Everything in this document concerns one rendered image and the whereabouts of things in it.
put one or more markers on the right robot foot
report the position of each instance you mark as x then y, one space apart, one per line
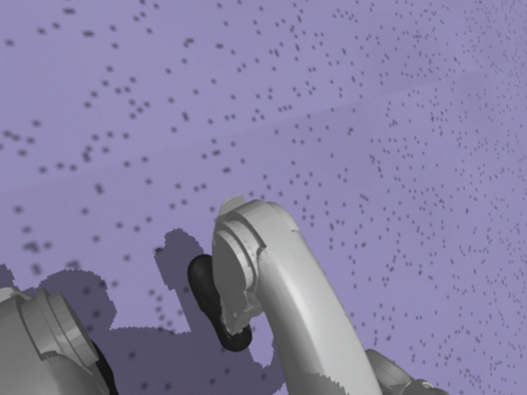
202 285

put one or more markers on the right robot hand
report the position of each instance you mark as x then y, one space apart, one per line
392 379

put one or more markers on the left robot foot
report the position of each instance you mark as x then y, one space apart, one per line
106 371

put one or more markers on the right robot arm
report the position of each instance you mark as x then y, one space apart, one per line
422 387

